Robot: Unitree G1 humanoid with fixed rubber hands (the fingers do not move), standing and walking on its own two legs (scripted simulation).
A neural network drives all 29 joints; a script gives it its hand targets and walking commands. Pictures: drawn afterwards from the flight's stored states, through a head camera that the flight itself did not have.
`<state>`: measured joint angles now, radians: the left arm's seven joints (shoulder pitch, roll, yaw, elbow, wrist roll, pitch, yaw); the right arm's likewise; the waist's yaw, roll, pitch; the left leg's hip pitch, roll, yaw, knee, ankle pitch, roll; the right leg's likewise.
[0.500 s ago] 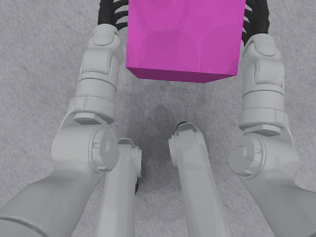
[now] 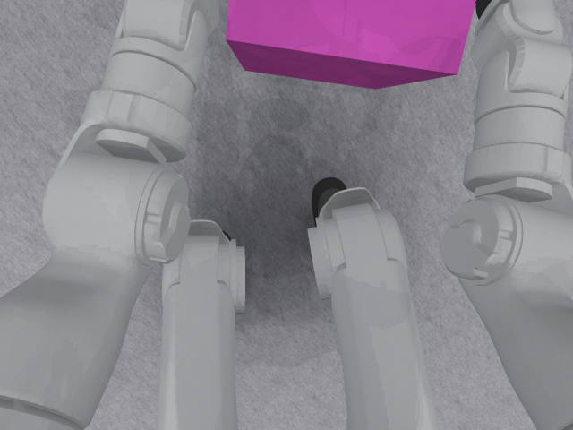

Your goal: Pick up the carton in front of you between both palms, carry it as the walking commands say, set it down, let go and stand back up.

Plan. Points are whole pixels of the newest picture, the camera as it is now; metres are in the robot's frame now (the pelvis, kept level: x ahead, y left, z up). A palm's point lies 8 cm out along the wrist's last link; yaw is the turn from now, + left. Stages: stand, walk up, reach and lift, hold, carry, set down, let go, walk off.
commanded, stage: set down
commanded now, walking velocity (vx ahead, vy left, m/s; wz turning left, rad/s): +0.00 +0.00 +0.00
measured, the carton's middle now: out of the picture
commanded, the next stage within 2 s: none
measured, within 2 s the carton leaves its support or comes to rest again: rests again in 0.50 s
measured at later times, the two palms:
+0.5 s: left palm out of the picture +0.57 -0.01 -0.20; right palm (472, 10) +0.46 -0.30 -0.20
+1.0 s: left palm out of the picture +0.57 -0.01 -0.21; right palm (470, 7) +0.47 -0.30 -0.21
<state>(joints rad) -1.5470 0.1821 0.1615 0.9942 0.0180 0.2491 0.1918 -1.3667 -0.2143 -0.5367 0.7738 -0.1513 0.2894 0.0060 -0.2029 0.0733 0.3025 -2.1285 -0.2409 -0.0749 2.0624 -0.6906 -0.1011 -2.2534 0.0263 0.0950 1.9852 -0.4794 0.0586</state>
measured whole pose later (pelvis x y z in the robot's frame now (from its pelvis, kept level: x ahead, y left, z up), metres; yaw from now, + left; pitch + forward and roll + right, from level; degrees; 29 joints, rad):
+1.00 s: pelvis -0.01 +0.01 -0.03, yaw -1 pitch +38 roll -2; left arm -1.66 0.26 0.07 1.17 -0.01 0.18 0.08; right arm -1.46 -0.28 -0.61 0.98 -0.19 0.19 0.12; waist -0.20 0.09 0.43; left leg -2.19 -0.20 -0.05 2.20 -0.67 -0.05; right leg -2.26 -0.06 0.04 2.08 -0.48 0.05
